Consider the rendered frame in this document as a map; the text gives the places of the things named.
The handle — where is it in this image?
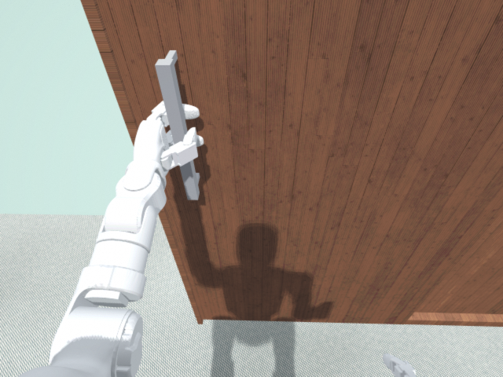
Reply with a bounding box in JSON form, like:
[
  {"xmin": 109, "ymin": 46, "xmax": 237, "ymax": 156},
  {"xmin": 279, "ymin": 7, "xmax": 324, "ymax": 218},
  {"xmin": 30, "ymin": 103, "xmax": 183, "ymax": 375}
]
[{"xmin": 155, "ymin": 50, "xmax": 200, "ymax": 200}]

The robot left upper arm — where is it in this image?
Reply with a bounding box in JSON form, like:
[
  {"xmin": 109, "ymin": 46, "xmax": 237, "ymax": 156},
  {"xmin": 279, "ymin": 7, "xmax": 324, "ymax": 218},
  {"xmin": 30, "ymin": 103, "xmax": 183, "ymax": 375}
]
[{"xmin": 17, "ymin": 306, "xmax": 143, "ymax": 377}]

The left robot hand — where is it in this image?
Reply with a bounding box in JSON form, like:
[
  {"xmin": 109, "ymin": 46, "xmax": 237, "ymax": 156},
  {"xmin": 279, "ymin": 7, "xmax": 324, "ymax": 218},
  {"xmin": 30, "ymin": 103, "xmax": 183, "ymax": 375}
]
[{"xmin": 133, "ymin": 101, "xmax": 204, "ymax": 176}]

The wardrobe door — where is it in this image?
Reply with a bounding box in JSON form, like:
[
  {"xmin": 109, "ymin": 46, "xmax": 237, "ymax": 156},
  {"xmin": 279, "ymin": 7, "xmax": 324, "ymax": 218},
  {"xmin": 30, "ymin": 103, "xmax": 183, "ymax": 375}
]
[
  {"xmin": 415, "ymin": 212, "xmax": 503, "ymax": 314},
  {"xmin": 97, "ymin": 0, "xmax": 503, "ymax": 324}
]

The right robot hand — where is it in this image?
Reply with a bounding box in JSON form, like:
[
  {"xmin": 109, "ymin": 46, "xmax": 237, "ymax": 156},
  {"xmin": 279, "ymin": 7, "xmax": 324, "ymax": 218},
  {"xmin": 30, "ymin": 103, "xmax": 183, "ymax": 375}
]
[{"xmin": 383, "ymin": 353, "xmax": 417, "ymax": 377}]

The robot left forearm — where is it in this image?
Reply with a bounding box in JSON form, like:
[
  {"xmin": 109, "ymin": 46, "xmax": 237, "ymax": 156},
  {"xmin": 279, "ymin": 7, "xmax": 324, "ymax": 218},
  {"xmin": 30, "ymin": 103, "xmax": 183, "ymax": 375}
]
[{"xmin": 49, "ymin": 159, "xmax": 167, "ymax": 366}]

